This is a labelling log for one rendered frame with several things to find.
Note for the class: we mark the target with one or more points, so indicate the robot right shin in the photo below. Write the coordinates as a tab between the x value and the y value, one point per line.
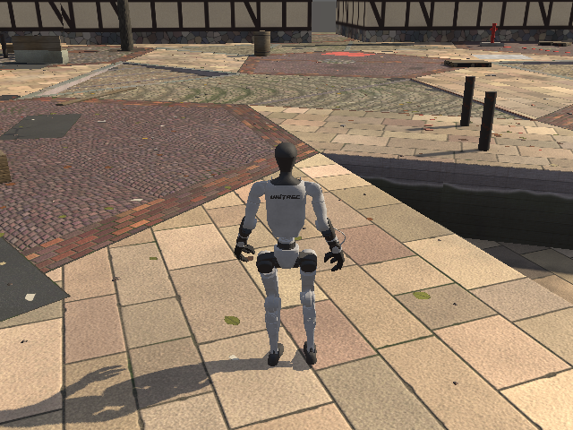
310	323

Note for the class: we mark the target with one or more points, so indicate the robot left hand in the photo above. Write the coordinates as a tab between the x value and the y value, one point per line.
247	249

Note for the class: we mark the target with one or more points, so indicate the robot right upper arm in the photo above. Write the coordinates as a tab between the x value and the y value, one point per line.
318	204

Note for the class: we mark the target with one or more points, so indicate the right robot forearm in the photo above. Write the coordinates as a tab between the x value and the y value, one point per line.
332	239

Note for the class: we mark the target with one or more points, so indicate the robot right hand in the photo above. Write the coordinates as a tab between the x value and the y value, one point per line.
337	257

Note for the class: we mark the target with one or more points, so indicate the robot left upper arm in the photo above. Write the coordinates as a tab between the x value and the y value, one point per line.
253	203

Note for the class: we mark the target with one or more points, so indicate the left robot forearm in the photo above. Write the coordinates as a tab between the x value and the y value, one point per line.
243	235

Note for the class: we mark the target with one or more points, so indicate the humanoid robot head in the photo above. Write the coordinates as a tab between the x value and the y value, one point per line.
285	154

